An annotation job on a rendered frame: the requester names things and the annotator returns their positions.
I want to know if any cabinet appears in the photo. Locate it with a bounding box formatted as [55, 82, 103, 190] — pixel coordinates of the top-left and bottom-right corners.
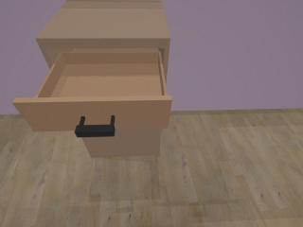
[35, 0, 170, 158]

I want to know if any handle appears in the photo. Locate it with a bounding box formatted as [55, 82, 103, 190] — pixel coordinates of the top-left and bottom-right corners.
[75, 115, 116, 138]

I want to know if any drawer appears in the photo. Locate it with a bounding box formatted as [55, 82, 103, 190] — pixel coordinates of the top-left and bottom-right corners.
[11, 51, 172, 131]

